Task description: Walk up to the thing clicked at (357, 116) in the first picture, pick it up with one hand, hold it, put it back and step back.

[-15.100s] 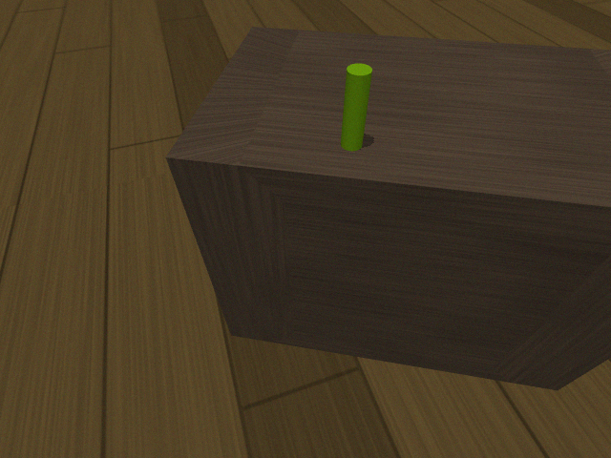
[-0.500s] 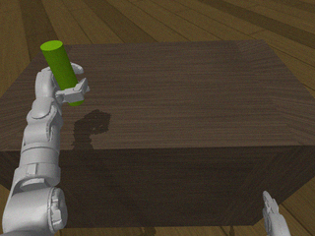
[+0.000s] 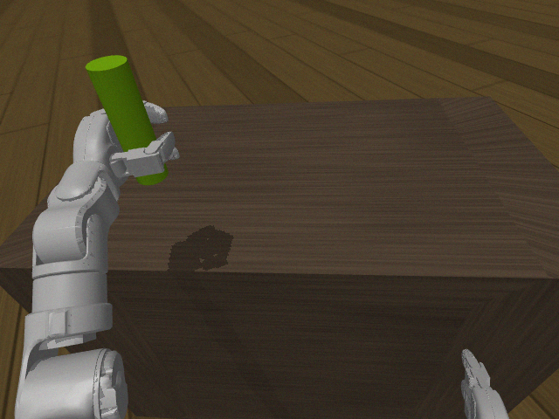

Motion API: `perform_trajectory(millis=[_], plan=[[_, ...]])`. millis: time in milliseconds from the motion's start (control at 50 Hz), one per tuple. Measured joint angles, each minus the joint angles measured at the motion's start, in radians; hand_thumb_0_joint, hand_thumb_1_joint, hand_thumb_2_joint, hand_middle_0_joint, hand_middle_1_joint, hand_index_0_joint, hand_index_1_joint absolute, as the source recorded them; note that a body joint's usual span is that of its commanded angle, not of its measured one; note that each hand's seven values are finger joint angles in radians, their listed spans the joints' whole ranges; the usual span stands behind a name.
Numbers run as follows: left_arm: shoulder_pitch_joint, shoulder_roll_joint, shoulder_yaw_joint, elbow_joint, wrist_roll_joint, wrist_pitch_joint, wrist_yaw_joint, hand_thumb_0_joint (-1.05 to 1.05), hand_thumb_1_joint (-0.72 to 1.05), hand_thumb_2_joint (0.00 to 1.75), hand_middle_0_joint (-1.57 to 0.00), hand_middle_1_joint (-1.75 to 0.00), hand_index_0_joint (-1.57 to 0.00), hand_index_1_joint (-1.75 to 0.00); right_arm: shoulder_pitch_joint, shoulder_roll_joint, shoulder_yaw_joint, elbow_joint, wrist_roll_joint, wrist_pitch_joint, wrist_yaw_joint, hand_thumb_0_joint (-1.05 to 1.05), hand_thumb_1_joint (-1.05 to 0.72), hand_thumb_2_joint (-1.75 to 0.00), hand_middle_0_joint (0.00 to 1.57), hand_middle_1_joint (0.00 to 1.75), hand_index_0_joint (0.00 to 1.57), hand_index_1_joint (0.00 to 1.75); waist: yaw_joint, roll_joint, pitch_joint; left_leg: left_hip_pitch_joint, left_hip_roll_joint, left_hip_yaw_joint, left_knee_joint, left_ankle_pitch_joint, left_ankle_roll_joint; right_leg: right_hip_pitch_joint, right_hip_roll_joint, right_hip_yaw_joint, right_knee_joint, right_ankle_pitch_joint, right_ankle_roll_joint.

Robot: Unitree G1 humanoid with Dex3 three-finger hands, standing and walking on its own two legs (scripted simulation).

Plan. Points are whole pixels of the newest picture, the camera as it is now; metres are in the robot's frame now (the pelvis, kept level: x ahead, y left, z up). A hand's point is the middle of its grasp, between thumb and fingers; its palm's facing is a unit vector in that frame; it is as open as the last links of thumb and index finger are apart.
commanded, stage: lift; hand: left
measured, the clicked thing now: (132, 126) +0.38 +0.19 +0.29
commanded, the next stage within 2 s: hold in 0.52 s
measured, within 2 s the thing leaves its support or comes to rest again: neither
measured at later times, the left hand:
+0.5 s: hand (140, 133) +0.34 +0.17 +0.29, palm faces +0.11 -0.99 +0.00, open 5.5 cm
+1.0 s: hand (131, 122) +0.33 +0.17 +0.32, palm faces +0.10 -0.99 +0.00, open 5.5 cm
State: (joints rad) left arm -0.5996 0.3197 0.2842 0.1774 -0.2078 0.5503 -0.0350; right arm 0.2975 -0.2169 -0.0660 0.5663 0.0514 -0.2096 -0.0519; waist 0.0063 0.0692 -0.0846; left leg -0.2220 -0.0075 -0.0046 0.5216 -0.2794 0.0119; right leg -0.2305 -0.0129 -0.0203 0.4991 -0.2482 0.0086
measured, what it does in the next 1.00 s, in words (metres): stands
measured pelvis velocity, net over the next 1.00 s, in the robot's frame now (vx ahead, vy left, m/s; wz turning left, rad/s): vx -0.02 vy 0.00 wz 0.00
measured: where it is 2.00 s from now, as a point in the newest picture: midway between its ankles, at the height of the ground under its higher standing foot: outside the picture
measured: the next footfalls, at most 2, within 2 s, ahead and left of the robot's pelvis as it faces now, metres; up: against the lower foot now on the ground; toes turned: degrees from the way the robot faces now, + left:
none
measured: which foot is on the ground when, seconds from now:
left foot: down 0.00-1.00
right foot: down 0.00-1.00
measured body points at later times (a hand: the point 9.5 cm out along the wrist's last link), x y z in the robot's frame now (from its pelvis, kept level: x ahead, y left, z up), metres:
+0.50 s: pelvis -0.02 +0.00 +0.00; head -0.07 -0.03 +0.45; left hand +0.33 +0.22 +0.30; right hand +0.15 -0.25 -0.07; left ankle +0.00 +0.11 -0.74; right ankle +0.01 -0.13 -0.74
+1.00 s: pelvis -0.02 +0.00 +0.00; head -0.07 -0.03 +0.44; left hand +0.32 +0.22 +0.32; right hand +0.15 -0.24 -0.08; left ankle +0.00 +0.11 -0.74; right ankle +0.01 -0.13 -0.74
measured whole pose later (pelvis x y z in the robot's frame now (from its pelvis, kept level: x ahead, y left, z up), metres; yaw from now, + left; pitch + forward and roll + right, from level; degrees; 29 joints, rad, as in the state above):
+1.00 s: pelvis -0.02 +0.00 +0.00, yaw +0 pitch -3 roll +0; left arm -0.67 0.34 0.30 -0.03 -0.27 0.83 -0.01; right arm 0.25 -0.23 -0.09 0.69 0.08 -0.29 -0.02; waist 0.03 0.09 -0.10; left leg -0.23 -0.01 0.00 0.54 -0.27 0.02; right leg -0.24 -0.02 -0.02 0.52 -0.24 0.01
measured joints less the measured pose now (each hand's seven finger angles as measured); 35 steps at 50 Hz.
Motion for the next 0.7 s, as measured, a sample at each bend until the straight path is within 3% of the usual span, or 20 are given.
perform_trajectory(millis=[320, 700], plan=[[-0.035, -0.004, 0.007, -0.087, -0.024, 0.130, 0.025, 0.00, 0.11, 1.18, -1.00, -1.16, -1.01, -1.14, -0.023, -0.006, -0.016, 0.077, 0.010, -0.024, 0.019, -0.01, 0.56, -0.04, 0.06, 0.05, 0.05, 0.05, 0.007, 0.006, -0.002, 0.014, -0.001, -0.003, -0.009, 0.018, -0.002, 0.013, -0.001, -0.003, -0.003, 0.012, -0.002], [-0.058, 0.008, 0.010, -0.147, -0.044, 0.221, 0.036, 0.00, 0.11, 1.18, -1.00, -1.16, -1.01, -1.14, -0.042, -0.009, -0.021, 0.114, 0.021, -0.061, 0.027, -0.01, 0.56, -0.05, 0.06, 0.05, 0.05, 0.05, 0.017, 0.011, -0.008, 0.004, -0.007, 0.001, 0.004, 0.022, 0.004, 0.004, -0.007, 0.001, 0.006, 0.020, 0.004]])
